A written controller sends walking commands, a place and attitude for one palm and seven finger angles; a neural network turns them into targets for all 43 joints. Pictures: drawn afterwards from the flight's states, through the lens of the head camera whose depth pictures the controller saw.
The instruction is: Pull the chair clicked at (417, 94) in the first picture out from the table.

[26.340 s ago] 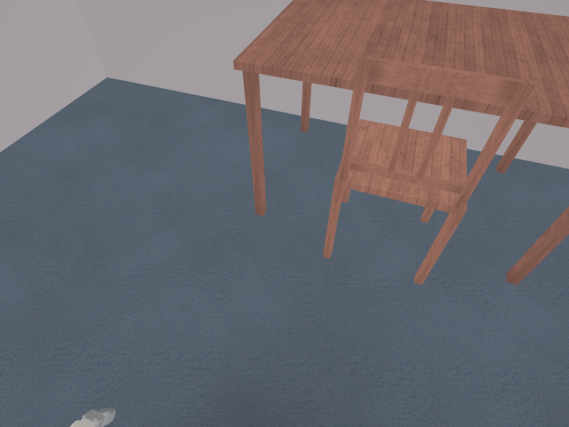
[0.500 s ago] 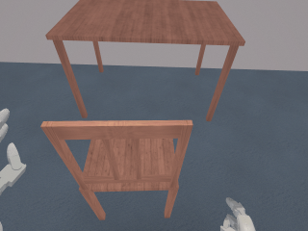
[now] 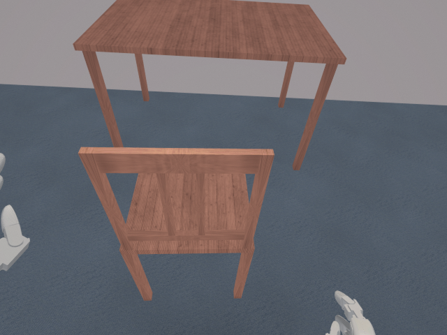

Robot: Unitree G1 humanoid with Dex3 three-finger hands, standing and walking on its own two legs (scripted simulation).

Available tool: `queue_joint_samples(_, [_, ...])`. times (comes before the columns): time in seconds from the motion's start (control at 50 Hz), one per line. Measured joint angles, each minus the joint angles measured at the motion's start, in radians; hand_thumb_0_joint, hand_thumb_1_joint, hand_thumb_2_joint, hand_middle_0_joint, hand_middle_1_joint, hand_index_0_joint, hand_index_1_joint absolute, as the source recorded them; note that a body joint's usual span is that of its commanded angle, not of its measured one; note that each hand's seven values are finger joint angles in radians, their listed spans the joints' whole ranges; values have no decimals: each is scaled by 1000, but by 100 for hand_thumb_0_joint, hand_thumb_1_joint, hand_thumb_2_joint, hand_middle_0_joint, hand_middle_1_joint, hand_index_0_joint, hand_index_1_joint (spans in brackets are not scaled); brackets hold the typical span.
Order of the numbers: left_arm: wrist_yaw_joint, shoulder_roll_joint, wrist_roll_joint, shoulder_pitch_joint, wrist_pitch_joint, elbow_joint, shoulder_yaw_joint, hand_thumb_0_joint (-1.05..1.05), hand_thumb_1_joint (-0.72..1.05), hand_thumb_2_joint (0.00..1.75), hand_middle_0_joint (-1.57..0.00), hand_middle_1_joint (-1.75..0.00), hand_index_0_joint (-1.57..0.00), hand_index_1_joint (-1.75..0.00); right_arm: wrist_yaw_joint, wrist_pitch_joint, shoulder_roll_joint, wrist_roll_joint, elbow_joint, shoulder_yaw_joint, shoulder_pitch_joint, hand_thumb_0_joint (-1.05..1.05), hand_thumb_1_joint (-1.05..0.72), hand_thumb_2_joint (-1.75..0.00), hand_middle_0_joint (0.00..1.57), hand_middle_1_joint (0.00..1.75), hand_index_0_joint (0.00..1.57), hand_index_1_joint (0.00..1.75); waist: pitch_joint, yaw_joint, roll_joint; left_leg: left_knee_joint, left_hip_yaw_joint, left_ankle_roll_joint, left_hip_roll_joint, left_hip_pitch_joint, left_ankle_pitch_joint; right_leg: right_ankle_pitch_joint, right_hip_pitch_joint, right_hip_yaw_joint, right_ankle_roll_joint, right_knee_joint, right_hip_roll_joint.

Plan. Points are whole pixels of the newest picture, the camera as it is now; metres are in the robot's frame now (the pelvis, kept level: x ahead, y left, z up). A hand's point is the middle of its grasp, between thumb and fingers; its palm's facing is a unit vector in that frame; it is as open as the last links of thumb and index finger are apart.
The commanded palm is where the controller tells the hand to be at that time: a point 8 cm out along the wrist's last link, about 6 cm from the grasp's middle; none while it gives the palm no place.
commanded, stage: stop stepping back and stand still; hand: left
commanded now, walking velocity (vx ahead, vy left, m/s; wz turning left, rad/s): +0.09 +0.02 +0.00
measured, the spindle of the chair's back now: (167, 206) +0.44 +0.15 -0.09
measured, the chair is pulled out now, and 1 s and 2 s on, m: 0.67 0.67 0.67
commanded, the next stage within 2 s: let the arm hang, fingers relaxed in 1.08 s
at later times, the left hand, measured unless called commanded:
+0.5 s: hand (22, 241) +0.20 +0.27 +0.15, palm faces +0.42 -0.79 -0.45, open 7.4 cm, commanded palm +0.14 +0.31 +0.18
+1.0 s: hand (52, 211) +0.25 +0.26 +0.15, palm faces +0.37 -0.81 -0.46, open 7.4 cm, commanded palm +0.19 +0.30 +0.18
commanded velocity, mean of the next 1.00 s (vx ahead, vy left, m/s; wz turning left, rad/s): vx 0.02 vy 0.01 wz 0.00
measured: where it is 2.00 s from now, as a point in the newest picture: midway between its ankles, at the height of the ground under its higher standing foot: outside the picture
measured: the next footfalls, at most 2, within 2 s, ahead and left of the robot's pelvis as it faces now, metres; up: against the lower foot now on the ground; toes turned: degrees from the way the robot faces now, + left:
none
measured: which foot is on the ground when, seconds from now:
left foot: down 0.00-1.00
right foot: down 0.00-1.00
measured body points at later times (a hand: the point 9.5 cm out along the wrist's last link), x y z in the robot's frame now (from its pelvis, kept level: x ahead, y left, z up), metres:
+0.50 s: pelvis +0.00 +0.00 +0.00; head -0.01 +0.02 +0.45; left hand +0.17 +0.31 +0.18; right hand +0.15 -0.23 -0.07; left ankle +0.06 +0.11 -0.74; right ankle +0.04 -0.14 -0.74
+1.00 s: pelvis +0.05 +0.00 +0.01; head +0.06 +0.01 +0.46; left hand +0.23 +0.30 +0.18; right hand +0.22 -0.24 -0.07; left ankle +0.06 +0.11 -0.74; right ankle +0.04 -0.14 -0.74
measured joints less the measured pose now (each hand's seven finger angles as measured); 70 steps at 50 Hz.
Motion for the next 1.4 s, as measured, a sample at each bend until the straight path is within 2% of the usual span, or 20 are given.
queue_joint_samples(0.08, [-10, 12, 5, 14, -21, -34, -13, 1, 89, 90, -21, -30, -21, -30, 14, -24, 13, -9, 11, 16, 7, 1, -91, -90, 20, 30, 20, 30, 20, 11, 6, -5, -11, -8, 11, 1, 17, 93, 25, -12, -4, -55, 11])
queue_joint_samples(0.18, [-16, 10, 2, 13, -38, -29, -15, 1, 89, 90, -21, -30, -21, -30, 21, -24, 9, -15, 36, 21, 3, 1, -90, -90, 21, 30, 20, 30, 18, 33, 22, 10, -13, -13, 21, -8, -10, 136, 33, -14, -12, -85, 22])
queue_joint_samples(0.26, [-11, -6, -1, -11, -29, 7, -22, 1, 89, 90, -21, -30, -21, -30, 19, -16, -11, -15, 48, 15, -8, 1, -90, -90, 21, 30, 20, 30, 11, 40, 36, 46, -11, -8, 23, -24, -59, 132, 25, -12, -12, -75, 24])
queue_joint_samples(0.36, [-7, -20, -3, -26, -17, 16, -34, 1, 89, 90, -21, -30, -21, -30, 14, -9, -31, -15, 53, 5, -21, 2, -91, -90, 21, 30, 20, 30, 13, 29, 34, 57, -7, -6, 23, -21, -20, 115, 23, -6, -4, -49, 24])
queue_joint_samples(0.46, [-7, -8, 7, -10, -25, 12, -25, 1, 89, 90, -21, -30, -21, -30, 8, -18, -16, -10, 35, -1, -8, 2, -91, -90, 20, 30, 20, 30, 4, 12, 10, 6, 0, -2, 15, 8, 15, 77, 38, -2, -1, -61, 14])
queue_joint_samples(0.52, [-8, 10, 11, 0, -39, 4, -10, 1, 89, 90, -21, -30, -21, -30, 9, -33, -1, -10, 24, 2, 0, 2, -91, -90, 20, 30, 20, 30, 7, 7, -2, -20, 0, -1, 5, 21, 24, 106, 49, -1, 2, -84, 5])
queue_joint_samples(0.62, [-13, 12, 6, 13, -54, 1, -6, 1, 89, 90, -21, -30, -21, -30, 20, -42, 10, -11, 36, 9, -4, 1, -91, -90, 20, 30, 20, 30, 11, 16, 3, -39, -1, -3, 7, 33, 19, 119, 67, -2, 7, -116, 6])
queue_joint_samples(0.76, [-19, -8, -4, 10, -41, 12, -25, 1, 89, 90, -21, -30, -21, -30, 26, -33, 9, -15, 53, 11, -32, 1, -91, -90, 21, 30, 20, 30, 23, 30, 13, -62, 4, -7, 11, 59, 8, 110, 91, 2, 4, -141, 9])
queue_joint_samples(1.0, [-25, 3, -23, 20, -25, -7, -27, 1, 89, 90, -21, -30, -21, -30, 29, 10, -5, -7, 26, -10, -83, 1, -91, -90, 21, 30, 20, 30, 31, 14, 9, -86, 5, -13, 15, 97, -7, 93, 126, 2, -2, -160, 12])
queue_joint_samples(1.18, [-25, -2, -29, 26, -15, 1, -31, 1, 89, 90, -21, -30, -21, -30, 28, 38, -13, -3, 15, -14, -79, 1, -91, -90, 20, 30, 20, 30, 26, 18, 13, -90, 2, -16, 20, 104, -9, 94, 137, -1, -5, -172, 17])
queue_joint_samples(1.22, [-65, 3, 17, -58, -21, 146, -93, 1, 89, 90, -20, -30, -21, -30, 69, 19, -39, -8, 60, -30, -82, 1, -91, -90, 20, 30, 20, 30, 8, 28, 34, -50, -11, -13, 12, 56, -16, 81, 95, -15, -4, -128, 10])
queue_joint_samples(1.28, [-121, -50, 44, -224, 81, 524, -227, 0, 90, 90, -20, -30, -20, -30, 106, 73, -77, -23, 147, -33, -104, 1, -91, -90, 20, 30, 20, 30, -16, 38, 70, 3, -25, -5, -8, 7, -30, 47, 44, -29, 2, -57, -8])
queue_joint_samples(1.34, [-139, -125, 53, -310, 171, 886, -321, 0, 90, 90, -19, -30, -20, -30, 121, 126, -68, -38, 202, -19, -106, 1, -91, -90, 20, 30, 20, 30, -7, 29, 62, 21, -23, -3, -19, 6, -35, 27, 30, -26, 4, -11, -19])
queue_joint_samples(1.4, [-150, -193, 53, -310, 209, 1139, -398, 1, 91, 90, -19, -30, -20, -30, 127, 152, -36, -44, 244, -2, -82, 1, -91, -90, 20, 30, 20, 30, 20, 17, 26, 11, -15, -6, -16, 30, -31, 26, 43, -18, 0, -4, -17])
